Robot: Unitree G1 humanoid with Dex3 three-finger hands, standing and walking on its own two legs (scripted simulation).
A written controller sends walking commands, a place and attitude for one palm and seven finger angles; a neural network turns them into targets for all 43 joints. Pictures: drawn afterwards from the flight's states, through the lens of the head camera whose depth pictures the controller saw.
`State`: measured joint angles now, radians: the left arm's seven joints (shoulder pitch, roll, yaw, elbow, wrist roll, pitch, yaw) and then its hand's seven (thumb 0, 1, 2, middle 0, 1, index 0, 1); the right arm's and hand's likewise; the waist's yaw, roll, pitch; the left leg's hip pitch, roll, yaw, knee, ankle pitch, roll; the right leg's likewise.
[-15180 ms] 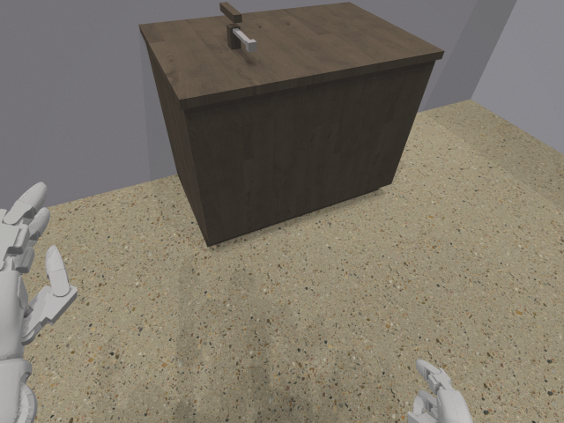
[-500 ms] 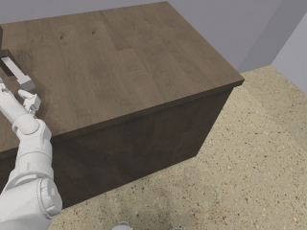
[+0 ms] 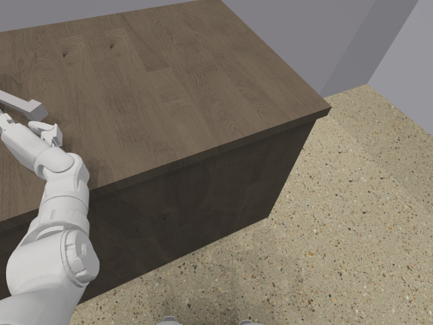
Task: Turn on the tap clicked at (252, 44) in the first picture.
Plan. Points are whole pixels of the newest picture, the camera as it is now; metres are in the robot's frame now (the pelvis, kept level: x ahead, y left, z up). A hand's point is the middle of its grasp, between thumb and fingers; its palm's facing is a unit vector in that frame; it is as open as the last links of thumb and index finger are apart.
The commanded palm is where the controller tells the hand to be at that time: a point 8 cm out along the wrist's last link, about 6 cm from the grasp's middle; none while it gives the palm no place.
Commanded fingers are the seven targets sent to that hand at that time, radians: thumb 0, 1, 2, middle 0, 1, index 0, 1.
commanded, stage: push the lever round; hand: left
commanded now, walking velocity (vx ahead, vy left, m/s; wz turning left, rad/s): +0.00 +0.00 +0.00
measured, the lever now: (35, 111) +0.50 +0.33 +0.10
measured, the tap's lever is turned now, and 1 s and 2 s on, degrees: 39 61 77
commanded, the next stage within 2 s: lift the hand up off the lever in 1.20 s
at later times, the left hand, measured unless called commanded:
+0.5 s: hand (70, 117) +0.50 +0.27 +0.09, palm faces +0.85 -0.51 -0.12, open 7.8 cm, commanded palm +0.45 +0.28 +0.09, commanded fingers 0.00 0.90 0.90 -0.15 -0.15 -0.15 -0.15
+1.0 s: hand (78, 106) +0.53 +0.26 +0.09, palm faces +0.85 -0.50 -0.15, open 7.9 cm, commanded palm +0.49 +0.26 +0.09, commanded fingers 0.00 0.90 0.90 -0.15 -0.15 -0.15 -0.15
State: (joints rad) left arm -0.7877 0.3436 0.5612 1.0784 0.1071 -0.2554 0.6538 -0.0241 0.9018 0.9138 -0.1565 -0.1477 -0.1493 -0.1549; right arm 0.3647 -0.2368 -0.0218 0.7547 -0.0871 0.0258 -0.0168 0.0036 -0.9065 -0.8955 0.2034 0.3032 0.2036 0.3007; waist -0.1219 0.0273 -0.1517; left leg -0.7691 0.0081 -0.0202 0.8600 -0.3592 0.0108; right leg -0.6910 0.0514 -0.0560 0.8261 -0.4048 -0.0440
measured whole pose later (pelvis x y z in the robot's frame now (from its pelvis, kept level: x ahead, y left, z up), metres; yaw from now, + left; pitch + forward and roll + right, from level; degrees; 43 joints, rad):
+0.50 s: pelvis +0.01 -0.01 +0.00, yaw +0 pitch +19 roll -2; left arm -0.94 0.38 0.61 1.20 0.18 -0.19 0.80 0.01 0.89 0.91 -0.14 -0.14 -0.15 -0.15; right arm 0.39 -0.23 -0.02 0.78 -0.11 0.00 0.03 0.00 -0.91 -0.90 0.20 0.30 0.20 0.30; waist -0.16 0.03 -0.18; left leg -0.84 0.02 -0.03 0.88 -0.37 0.00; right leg -0.75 0.06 -0.07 0.84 -0.42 -0.05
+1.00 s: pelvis +0.02 -0.01 -0.01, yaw +0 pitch +22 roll -2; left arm -1.04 0.42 0.62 1.26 0.20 -0.14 0.85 0.02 0.90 0.90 -0.13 -0.13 -0.12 -0.14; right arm 0.42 -0.24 -0.03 0.80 -0.13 -0.04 0.07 0.00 -0.91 -0.90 0.20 0.30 0.20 0.30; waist -0.18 0.04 -0.18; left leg -0.89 0.02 -0.05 0.89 -0.38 -0.01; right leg -0.80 0.07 -0.08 0.84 -0.42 -0.06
